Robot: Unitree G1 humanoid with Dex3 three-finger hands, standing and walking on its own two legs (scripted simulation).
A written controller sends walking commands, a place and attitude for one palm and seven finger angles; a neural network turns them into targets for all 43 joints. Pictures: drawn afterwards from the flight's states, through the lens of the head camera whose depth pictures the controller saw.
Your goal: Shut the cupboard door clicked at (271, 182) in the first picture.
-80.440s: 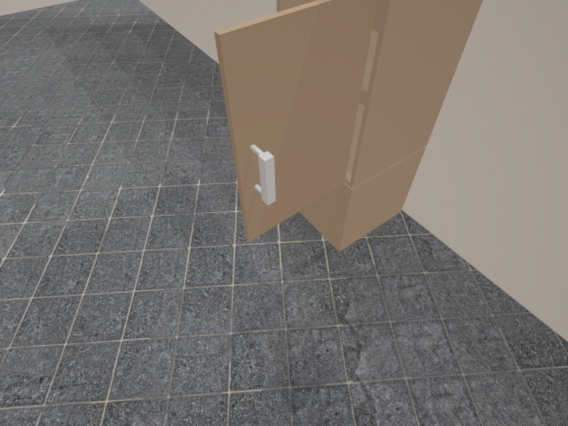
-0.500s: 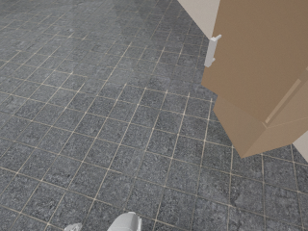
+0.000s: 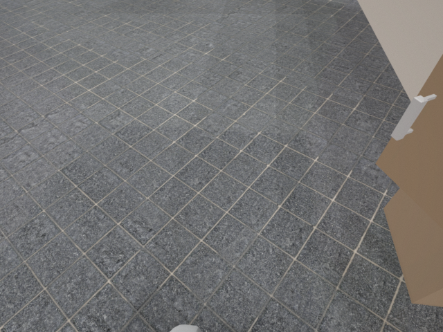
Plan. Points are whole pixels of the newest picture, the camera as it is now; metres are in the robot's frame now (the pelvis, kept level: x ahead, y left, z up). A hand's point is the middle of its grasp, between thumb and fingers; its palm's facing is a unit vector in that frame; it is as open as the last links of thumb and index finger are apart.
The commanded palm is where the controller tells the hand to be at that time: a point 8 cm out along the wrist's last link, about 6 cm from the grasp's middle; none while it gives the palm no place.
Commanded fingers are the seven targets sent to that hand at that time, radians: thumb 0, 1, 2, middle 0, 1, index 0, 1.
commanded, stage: walk to a spot facing it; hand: left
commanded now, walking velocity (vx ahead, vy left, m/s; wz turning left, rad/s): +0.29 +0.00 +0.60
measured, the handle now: (413, 117) +0.71 -0.52 -0.06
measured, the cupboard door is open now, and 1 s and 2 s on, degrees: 29 29 29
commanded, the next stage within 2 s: turn to face it in 0.48 s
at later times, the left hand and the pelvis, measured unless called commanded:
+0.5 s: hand out of the picture +0.02 +0.22 -0.18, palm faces +0.39 -0.90 -0.18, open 7.4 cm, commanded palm none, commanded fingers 0.00 0.90 0.90 -0.20 -0.30 -0.20 -0.30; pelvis +0.12 +0.07 -0.01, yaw +18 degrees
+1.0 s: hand (121, 259) +0.29 +0.27 -0.16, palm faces +0.26 -0.94 -0.22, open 7.3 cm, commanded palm none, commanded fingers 0.00 0.90 0.90 -0.20 -0.30 -0.20 -0.30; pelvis +0.26 +0.08 +0.01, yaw +13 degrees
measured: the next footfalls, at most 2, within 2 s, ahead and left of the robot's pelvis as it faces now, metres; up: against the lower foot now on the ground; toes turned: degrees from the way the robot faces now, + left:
left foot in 0.42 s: +0.19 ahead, +0.17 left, +0.00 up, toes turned +25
right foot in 0.86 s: +0.38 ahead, +0.02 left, +0.00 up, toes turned +13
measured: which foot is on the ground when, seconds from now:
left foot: up 0.00-0.40, down 0.42-0.88, up 0.90-1.00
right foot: down 0.00-0.42, up 0.44-0.84, down 0.86-1.00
